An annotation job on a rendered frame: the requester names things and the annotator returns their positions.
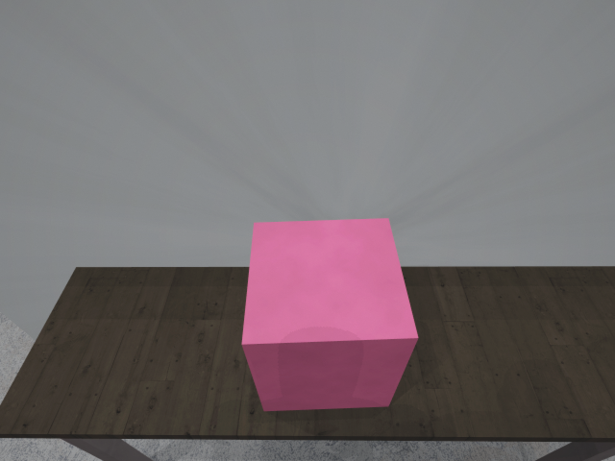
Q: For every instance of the carton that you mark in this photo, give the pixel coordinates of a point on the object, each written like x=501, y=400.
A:
x=327, y=323

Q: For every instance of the table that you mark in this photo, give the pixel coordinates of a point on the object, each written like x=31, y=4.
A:
x=504, y=354

